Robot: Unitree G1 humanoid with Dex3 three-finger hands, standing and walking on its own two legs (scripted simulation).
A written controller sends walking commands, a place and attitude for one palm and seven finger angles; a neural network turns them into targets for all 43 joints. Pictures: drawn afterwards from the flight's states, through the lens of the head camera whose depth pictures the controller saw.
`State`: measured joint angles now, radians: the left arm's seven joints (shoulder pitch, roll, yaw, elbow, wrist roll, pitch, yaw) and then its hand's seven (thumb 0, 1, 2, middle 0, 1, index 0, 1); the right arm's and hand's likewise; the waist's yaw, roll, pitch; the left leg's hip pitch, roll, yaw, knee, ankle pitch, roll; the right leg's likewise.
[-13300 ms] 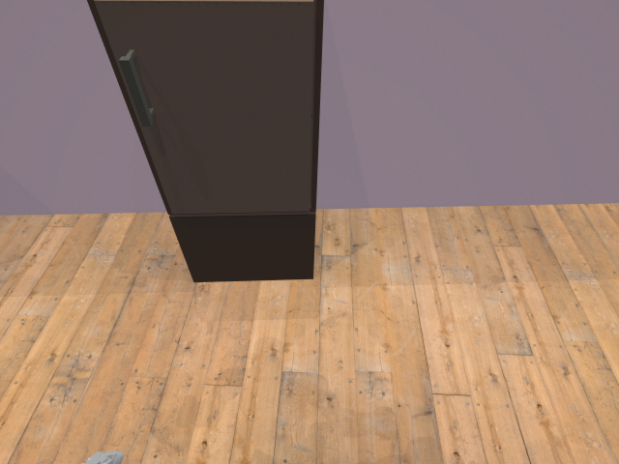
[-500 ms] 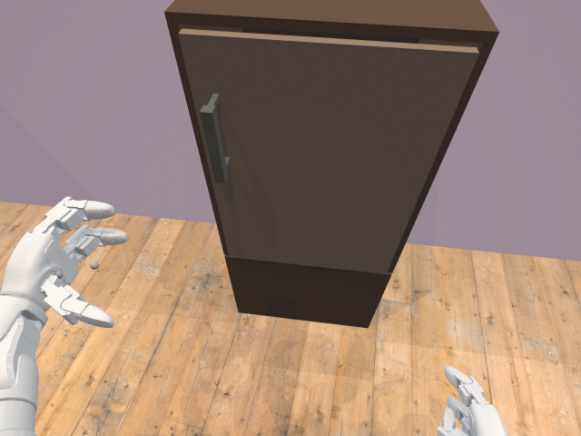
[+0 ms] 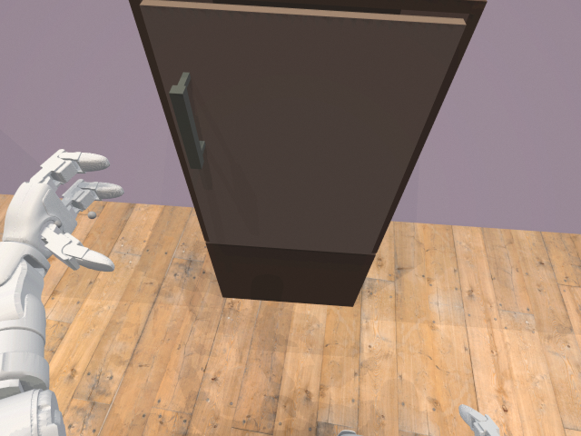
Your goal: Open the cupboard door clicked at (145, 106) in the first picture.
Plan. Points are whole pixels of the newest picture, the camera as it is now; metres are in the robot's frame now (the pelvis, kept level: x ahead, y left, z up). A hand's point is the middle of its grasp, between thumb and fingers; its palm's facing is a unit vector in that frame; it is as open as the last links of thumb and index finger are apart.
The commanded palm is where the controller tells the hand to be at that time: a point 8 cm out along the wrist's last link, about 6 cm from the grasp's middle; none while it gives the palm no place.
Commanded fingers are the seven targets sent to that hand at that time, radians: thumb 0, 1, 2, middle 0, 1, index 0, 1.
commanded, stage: move the hooked fingers beside the handle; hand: left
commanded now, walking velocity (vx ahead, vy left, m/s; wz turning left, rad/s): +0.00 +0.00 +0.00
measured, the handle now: (191, 123) +0.57 +0.18 +0.09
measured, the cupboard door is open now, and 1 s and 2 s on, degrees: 0 0 0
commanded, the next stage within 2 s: slide the fingers in behind the handle in 1.84 s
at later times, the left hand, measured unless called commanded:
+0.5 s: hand (123, 174) +0.44 +0.26 +0.10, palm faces -0.06 -1.00 +0.00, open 14.0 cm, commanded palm +0.43 +0.31 +0.09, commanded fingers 0.00 -0.50 0.30 -0.30 -1.20 -0.30 -1.20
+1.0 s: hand (152, 137) +0.53 +0.24 +0.09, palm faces -0.07 -1.00 +0.00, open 14.0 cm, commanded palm +0.52 +0.29 +0.09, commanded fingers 0.00 -0.50 0.30 -0.30 -1.20 -0.30 -1.20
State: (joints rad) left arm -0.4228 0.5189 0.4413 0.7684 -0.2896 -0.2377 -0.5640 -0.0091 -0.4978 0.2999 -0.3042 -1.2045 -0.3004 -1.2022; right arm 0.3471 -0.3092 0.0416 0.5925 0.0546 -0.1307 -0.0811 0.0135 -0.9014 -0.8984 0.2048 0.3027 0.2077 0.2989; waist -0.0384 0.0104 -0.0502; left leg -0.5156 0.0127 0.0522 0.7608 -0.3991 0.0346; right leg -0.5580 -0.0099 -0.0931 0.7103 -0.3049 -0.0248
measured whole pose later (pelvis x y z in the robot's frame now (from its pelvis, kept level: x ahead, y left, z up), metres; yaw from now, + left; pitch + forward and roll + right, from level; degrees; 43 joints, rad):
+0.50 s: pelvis +0.01 +0.01 +0.00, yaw -1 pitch +13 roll -2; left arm -0.70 0.56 0.42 1.03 -0.21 -0.30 -0.50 -0.01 -0.50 0.30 -0.30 -1.20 -0.30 -1.20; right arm 0.37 -0.30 0.04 0.61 0.04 -0.04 -0.06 0.01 -0.90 -0.90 0.21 0.30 0.21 0.30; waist -0.09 0.00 -0.07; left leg -0.61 0.01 0.06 0.80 -0.42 0.05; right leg -0.65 -0.01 -0.08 0.73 -0.31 -0.01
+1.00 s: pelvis +0.01 +0.02 -0.01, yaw -2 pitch +19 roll -3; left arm -0.98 0.69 0.45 1.26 -0.11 -0.30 -0.44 -0.01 -0.50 0.30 -0.30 -1.20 -0.30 -1.20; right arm 0.44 -0.30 0.05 0.62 0.01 0.06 -0.04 0.01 -0.90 -0.90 0.21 0.30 0.21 0.30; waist -0.19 0.01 -0.07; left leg -0.75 0.03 0.06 0.86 -0.45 0.06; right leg -0.78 0.00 -0.08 0.76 -0.32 0.00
